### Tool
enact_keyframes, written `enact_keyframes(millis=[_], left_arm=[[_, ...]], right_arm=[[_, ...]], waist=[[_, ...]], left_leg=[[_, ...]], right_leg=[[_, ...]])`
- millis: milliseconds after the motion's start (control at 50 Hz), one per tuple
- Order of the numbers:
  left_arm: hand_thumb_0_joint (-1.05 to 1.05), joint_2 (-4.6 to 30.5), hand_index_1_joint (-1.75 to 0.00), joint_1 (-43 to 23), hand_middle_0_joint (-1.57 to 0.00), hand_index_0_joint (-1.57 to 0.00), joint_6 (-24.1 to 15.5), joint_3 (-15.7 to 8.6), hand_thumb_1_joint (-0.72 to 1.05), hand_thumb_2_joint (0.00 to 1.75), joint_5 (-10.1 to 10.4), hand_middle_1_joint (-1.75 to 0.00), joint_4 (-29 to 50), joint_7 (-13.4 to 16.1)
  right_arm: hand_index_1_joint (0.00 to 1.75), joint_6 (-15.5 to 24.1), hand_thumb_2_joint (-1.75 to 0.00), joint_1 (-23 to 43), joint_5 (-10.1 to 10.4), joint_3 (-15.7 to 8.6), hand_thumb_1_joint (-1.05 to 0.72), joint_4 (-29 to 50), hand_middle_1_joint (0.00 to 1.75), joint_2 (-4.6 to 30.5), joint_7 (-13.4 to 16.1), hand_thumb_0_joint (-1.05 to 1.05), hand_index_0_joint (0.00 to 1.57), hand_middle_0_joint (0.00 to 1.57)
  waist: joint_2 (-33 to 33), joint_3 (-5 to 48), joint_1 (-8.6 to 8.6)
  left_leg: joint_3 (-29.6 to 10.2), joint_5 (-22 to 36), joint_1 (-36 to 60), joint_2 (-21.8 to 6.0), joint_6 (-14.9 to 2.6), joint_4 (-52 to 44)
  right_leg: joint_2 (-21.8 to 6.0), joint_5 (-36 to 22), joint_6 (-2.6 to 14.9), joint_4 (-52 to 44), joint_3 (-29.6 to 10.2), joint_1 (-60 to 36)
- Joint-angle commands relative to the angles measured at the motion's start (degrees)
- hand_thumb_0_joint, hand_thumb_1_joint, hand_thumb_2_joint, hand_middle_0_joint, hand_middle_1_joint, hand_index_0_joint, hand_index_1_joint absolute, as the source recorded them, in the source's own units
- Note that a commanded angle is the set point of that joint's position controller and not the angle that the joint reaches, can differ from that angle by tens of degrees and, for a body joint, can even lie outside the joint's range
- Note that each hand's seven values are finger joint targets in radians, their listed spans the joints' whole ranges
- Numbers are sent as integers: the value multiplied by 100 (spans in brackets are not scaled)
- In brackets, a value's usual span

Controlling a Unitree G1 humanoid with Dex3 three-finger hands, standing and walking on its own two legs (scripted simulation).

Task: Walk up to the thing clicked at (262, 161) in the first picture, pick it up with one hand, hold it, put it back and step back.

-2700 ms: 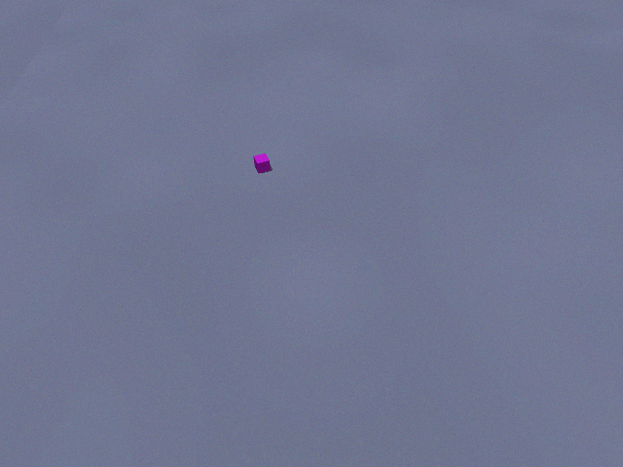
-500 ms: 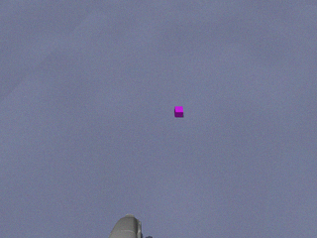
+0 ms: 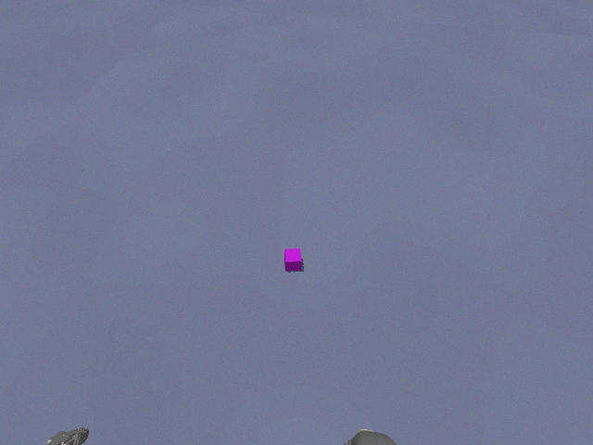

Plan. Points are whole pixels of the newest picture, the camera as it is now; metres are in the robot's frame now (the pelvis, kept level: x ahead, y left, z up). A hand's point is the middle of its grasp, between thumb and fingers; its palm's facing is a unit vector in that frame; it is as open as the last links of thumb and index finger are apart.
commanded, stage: walk up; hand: left
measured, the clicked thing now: (292, 259) +0.90 +0.00 -0.71
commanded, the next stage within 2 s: none
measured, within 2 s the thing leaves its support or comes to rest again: neither
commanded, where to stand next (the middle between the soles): +0.54 -0.28 m, yaw +6 degrees
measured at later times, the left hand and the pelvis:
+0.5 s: hand (189, 415) +0.20 +0.18 -0.15, palm faces -0.03 -0.96 -0.28, open 7.4 cm; pelvis +0.16 -0.09 +0.01, yaw +2 degrees
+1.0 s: hand (283, 322) +0.33 +0.03 -0.11, palm faces +0.05 -0.92 -0.39, open 7.4 cm; pelvis +0.31 -0.26 +0.02, yaw +3 degrees
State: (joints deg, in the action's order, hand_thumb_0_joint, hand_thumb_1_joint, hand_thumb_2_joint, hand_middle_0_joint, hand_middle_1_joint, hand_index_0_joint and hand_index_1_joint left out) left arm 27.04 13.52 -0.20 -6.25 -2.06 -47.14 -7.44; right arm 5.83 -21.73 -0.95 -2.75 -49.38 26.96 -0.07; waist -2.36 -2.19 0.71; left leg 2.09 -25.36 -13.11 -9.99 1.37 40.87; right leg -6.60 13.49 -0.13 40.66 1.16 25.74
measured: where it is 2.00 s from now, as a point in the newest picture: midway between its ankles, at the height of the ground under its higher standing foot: (385, 353)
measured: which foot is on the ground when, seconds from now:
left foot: down 0.00-0.00, up 0.02-0.32, down 0.34-0.76, up 0.78-1.00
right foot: down 0.00-0.36, up 0.38-0.72, down 0.74-1.00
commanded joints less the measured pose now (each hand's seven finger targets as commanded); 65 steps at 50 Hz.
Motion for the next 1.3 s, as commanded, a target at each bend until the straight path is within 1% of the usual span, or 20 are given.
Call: enact_keyframes(millis=[0,120,220,280,300,340,360,440,560,700,720,740,760,780,880,1040,1120,1140,1180,1280], left_arm=[[0,2011,-30,1360,-20,-20,-233,-580,90,90,-7,-30,186,264],[0,1223,-30,279,-20,-20,-271,-312,90,90,46,-30,456,385],[0,1151,-30,266,-20,-20,-253,-211,90,90,8,-30,717,340],[0,1037,-30,-190,-20,-20,-183,-105,90,90,61,-30,905,310],[0,763,-30,35,-20,-20,-181,9,90,90,71,-30,913,299],[0,648,-30,481,-20,-20,-89,-14,90,90,48,-30,871,321],[0,1273,-30,534,-20,-20,-13,-148,90,90,8,-30,736,356],[0,1099,-30,708,-20,-20,1,-182,90,90,51,-30,384,315],[0,870,-30,157,-20,-20,83,-209,90,90,29,-30,447,96],[0,1032,-30,679,-20,-20,23,-358,90,90,20,-30,-17,84],[0,1207,-30,1135,-20,-20,-33,-449,90,90,-14,-30,-150,147],[0,1697,-30,1710,-20,-20,-111,-582,90,90,-100,-30,-197,261],[0,1980,-30,1395,-20,-20,-183,-522,90,90,-8,-30,4,329],[0,2003,-30,911,-20,-20,-195,-487,90,90,70,-30,196,369],[0,1177,-30,431,-20,-20,-317,-234,90,90,127,-30,244,489],[0,1148,-30,714,-20,-20,-334,-156,90,90,80,-30,486,500],[0,975,-30,462,-20,-20,-272,-30,90,90,119,-30,620,474],[0,725,-30,587,-20,-20,-276,51,90,90,137,-30,639,478],[0,914,-30,831,-20,-20,-185,-25,90,90,125,-30,676,534],[0,958,-30,938,-20,-20,-106,-83,90,90,133,-30,286,457]], right_arm=[[30,57,-90,627,138,-271,-90,664,30,893,238,0,20,20],[30,99,-90,25,92,-297,-90,-66,30,1053,83,0,20,20],[30,110,-90,175,85,-327,-90,97,30,943,53,0,20,20],[30,191,-90,-529,87,-422,-90,-65,30,953,114,0,20,20],[30,224,-90,-887,43,-521,-90,-169,30,1197,184,0,20,20],[30,225,-90,-1068,-40,-697,-90,152,30,1963,325,0,20,20],[30,197,-90,-708,179,-723,-90,245,30,2012,329,0,20,20],[30,221,-90,63,112,-449,-90,267,30,1400,271,0,20,20],[30,252,-90,53,23,-557,-90,248,30,1693,164,0,20,20],[30,45,-90,611,-40,-551,-90,204,30,1651,173,0,20,20],[30,-21,-90,394,-75,-434,-90,141,30,1315,185,0,20,20],[30,-36,-90,428,-24,-233,-90,248,30,735,179,0,20,20],[30,-43,-90,737,117,-242,-90,441,30,861,238,0,20,20],[30,-63,-90,862,94,-331,-90,343,30,1182,289,0,20,20],[30,-14,-90,-49,90,-282,-90,-262,30,1062,88,0,20,20],[30,-24,-90,719,64,-282,-90,254,30,820,-59,0,20,20],[30,70,-90,-180,68,-386,-90,83,30,795,17,0,20,20],[30,88,-90,-710,11,-502,-90,6,30,1068,103,0,20,20],[30,57,-90,-825,106,-705,-90,303,30,1812,236,0,20,20],[30,83,-90,285,105,-453,-90,436,30,1269,173,0,20,20]], waist=[[-2113,205,-955],[-906,-165,-281],[-682,12,-336],[-34,183,235],[497,501,411],[1200,641,389],[591,470,330],[693,-369,-138],[1196,-279,-16],[743,81,-503],[-125,266,-725],[-1796,197,-1087],[-2097,-47,-967],[-1262,-398,-764],[-905,-131,-226],[-392,-165,-447],[140,207,226],[621,564,477],[887,955,457],[977,-272,-97]], left_leg=[[66,-828,-3677,1076,-377,3211],[-19,44,-2095,415,-352,1573],[279,632,-1370,650,-341,354],[359,1697,487,843,-407,-846],[-34,1512,1614,755,-520,-1071],[-4291,-1012,1958,-1628,-1301,-2608],[-4367,-1225,1550,-1880,-1684,-2628],[-1679,212,-98,-832,-1232,-2483],[-803,84,-372,-644,-1318,-2469],[-130,-940,-1432,-269,-899,-1083],[159,-982,-1777,22,-785,241],[513,-506,-2804,608,-544,2378],[-44,-679,-3681,1060,-396,3096],[-676,-427,-3413,630,-389,3287],[-317,470,-2289,432,-306,1951],[128,965,-1522,669,-283,223],[403,1672,886,1082,-492,-1072],[-325,1220,1851,649,-735,-1306],[-4341,625,2510,-1903,-2154,-2168],[-1299,1112,-191,-671,-1397,-2246]], right_leg=[[-1557,2263,1090,-2948,-3614,-2563],[-808,217,1427,-2090,-1202,-1105],[-880,371,1443,-2162,-1018,-1009],[-601,417,1175,-1227,-421,-85],[-216,-109,897,-175,-68,463],[723,1577,275,2419,-264,1951],[400,1588,238,2844,-791,1897],[-59,676,72,2251,-802,1171],[-170,310,-37,1065,-278,719],[355,486,81,-216,476,-1540],[473,1037,140,-491,371,-2176],[-488,2572,439,-1805,-1519,-2551],[-1448,2556,980,-3022,-3671,-2230],[-1702,2717,1175,-3134,-3776,-1528],[-804,375,1199,-2247,-1362,-1424],[-1026,-334,1163,-2259,-893,-1479],[-474,-1547,827,-645,-42,-550],[-90,-1558,570,631,286,37],[566,1964,51,2858,-219,1833],[-66,798,93,2077,-439,768]])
